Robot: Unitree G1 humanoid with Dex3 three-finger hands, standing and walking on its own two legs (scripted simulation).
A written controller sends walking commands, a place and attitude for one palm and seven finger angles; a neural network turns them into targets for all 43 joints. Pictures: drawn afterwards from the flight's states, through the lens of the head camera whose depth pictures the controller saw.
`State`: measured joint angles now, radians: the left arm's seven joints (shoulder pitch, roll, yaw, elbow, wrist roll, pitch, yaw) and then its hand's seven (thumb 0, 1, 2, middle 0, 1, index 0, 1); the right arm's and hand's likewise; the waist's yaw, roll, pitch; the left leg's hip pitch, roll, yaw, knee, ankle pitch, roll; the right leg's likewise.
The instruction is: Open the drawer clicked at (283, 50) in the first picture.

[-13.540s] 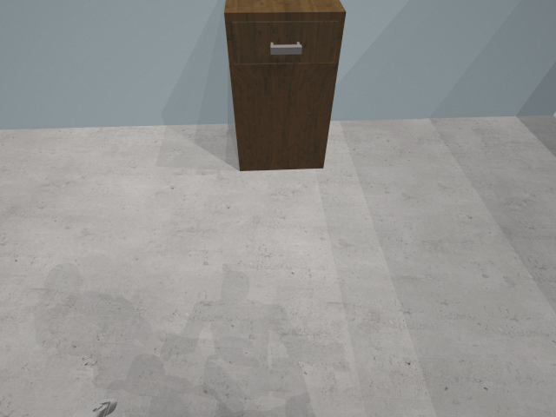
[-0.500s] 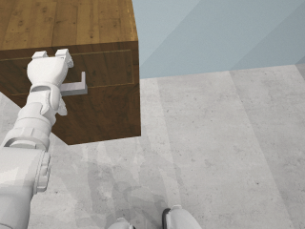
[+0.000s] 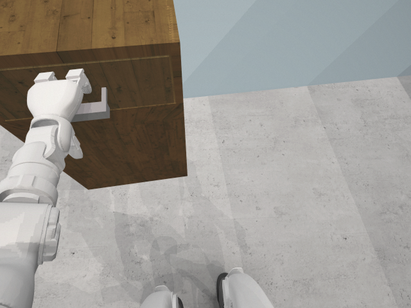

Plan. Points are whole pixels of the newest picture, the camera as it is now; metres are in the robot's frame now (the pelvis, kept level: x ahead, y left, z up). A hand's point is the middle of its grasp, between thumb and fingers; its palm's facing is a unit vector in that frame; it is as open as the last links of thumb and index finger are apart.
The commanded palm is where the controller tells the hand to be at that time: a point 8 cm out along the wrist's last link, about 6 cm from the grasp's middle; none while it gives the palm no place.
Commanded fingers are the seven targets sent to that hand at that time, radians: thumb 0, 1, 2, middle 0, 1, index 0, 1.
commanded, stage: lower the fingers behind the handle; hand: left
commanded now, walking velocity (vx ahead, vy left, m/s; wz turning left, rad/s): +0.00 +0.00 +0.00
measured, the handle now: (79, 103) +0.56 +0.24 -0.04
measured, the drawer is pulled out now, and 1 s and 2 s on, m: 0.00 0.00 0.00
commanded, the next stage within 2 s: close the thumb around the handle in 1.22 s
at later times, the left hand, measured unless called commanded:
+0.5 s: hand (76, 123) +0.51 +0.24 -0.04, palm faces -0.09 -0.03 -1.00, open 13.8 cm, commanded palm +0.49 +0.23 +0.02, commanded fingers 0.00 -0.50 0.30 -0.30 -1.20 -0.30 -1.20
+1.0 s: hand (79, 127) +0.51 +0.24 -0.06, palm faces -0.08 -0.02 -1.00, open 13.8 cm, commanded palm +0.50 +0.23 +0.00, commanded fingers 0.00 -0.50 0.30 -0.30 -1.20 -0.30 -1.20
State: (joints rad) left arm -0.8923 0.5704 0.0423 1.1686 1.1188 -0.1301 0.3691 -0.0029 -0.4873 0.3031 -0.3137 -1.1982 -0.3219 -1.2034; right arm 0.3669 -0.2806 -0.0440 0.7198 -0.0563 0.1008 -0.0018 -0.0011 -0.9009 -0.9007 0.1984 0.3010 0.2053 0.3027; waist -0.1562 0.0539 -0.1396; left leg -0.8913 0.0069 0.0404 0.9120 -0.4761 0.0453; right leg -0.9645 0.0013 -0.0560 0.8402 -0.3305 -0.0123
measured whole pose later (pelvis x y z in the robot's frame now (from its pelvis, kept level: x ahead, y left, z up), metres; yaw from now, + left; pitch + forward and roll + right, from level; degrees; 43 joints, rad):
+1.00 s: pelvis -0.02 +0.00 -0.04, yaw +0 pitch +30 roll -3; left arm -0.97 0.60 0.04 1.21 1.13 -0.07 0.41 0.00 -0.49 0.30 -0.31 -1.20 -0.32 -1.20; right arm 0.33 -0.27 -0.02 0.72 -0.06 0.07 0.02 0.00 -0.90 -0.90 0.20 0.30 0.21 0.30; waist -0.19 0.07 -0.15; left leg -1.13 0.01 0.02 1.15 -0.55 0.05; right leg -1.19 0.00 -0.08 1.04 -0.38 -0.01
